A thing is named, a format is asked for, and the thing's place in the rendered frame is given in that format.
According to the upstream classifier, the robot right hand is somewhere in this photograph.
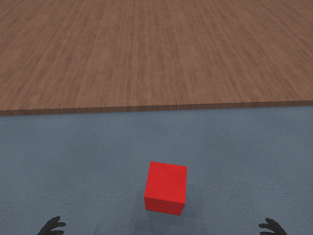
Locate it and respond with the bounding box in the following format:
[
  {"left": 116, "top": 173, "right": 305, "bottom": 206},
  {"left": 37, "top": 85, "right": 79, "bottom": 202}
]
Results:
[{"left": 258, "top": 217, "right": 288, "bottom": 235}]

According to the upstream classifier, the carton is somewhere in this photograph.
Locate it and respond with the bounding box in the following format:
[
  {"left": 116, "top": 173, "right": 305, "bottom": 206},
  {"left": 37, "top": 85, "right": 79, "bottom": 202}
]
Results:
[{"left": 144, "top": 162, "right": 187, "bottom": 215}]

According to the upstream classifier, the robot left hand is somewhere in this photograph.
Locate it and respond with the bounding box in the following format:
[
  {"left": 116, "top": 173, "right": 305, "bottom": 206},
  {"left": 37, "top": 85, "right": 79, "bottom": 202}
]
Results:
[{"left": 37, "top": 216, "right": 66, "bottom": 235}]

